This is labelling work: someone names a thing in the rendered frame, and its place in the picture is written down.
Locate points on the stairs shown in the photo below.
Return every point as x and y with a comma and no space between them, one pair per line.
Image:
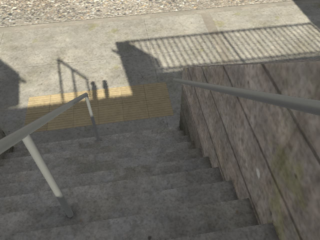
143,185

